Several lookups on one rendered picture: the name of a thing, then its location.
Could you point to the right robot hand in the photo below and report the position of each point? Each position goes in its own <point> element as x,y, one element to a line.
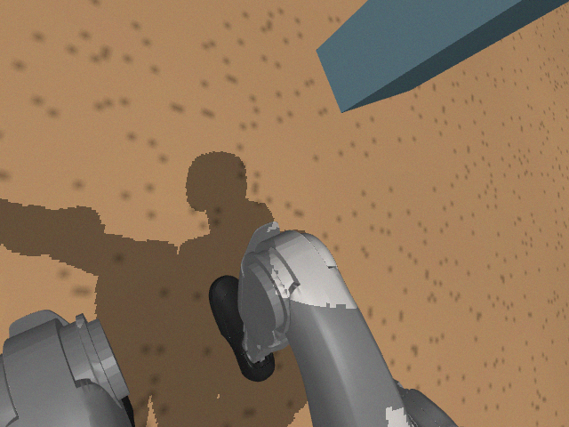
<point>422,411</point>

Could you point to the right robot foot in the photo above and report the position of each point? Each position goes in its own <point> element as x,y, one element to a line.
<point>223,301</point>

